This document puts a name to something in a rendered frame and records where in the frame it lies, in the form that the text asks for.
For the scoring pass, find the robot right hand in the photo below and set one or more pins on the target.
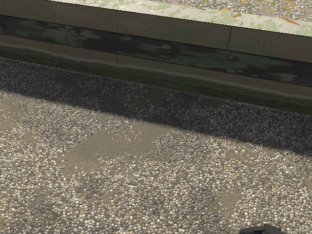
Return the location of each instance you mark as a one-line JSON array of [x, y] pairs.
[[262, 229]]

